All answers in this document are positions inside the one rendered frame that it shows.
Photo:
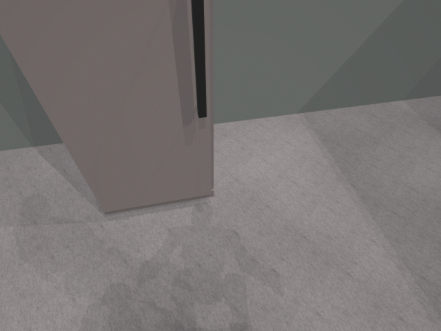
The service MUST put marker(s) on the handle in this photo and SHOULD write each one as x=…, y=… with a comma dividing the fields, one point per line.
x=199, y=55

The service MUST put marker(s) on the fridge door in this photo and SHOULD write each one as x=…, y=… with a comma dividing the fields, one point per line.
x=117, y=80

